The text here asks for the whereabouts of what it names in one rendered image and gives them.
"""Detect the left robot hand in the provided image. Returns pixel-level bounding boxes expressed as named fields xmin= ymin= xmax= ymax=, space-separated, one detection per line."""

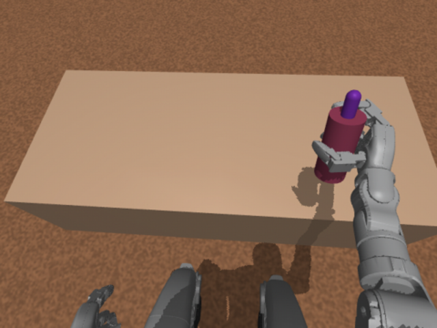
xmin=70 ymin=285 xmax=121 ymax=328

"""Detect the right robot arm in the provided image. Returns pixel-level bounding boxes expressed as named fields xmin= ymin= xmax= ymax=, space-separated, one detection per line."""
xmin=350 ymin=167 xmax=437 ymax=328

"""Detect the right robot hand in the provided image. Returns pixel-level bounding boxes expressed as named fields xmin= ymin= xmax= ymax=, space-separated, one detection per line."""
xmin=312 ymin=99 xmax=395 ymax=174

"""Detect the bottle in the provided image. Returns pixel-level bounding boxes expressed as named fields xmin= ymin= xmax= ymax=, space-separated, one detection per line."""
xmin=314 ymin=90 xmax=367 ymax=184

